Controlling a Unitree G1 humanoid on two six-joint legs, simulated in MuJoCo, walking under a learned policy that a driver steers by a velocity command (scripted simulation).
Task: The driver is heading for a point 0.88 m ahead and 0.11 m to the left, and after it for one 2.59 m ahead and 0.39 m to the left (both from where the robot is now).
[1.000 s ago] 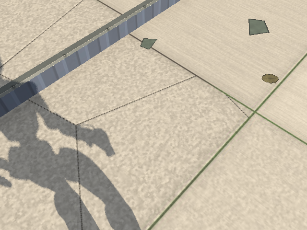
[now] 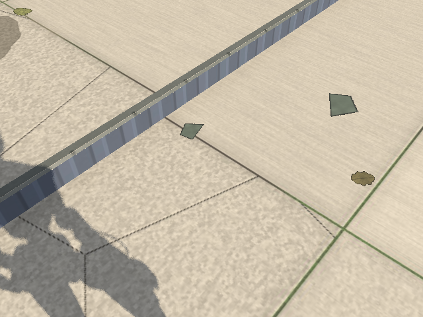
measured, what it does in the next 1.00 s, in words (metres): walks ahead: left foot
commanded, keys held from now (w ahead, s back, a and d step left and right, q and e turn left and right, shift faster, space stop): w+shift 0.96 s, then w+q+shift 0.04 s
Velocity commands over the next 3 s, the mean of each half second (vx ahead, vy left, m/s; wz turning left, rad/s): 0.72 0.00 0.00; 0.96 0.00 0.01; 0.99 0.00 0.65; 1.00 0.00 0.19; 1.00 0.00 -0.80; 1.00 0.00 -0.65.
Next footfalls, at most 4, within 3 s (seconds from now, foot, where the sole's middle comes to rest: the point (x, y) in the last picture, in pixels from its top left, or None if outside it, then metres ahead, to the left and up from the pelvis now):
0.68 left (190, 307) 0.58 0.10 -0.77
1.18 right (255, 190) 1.05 -0.15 -0.77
1.66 left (172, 143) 1.33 0.20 -0.77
2.10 right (156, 69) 1.74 0.29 -0.65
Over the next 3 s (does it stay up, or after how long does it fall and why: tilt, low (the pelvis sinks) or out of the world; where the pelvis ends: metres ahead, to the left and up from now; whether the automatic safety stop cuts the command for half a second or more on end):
stays up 2.34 0.36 0.09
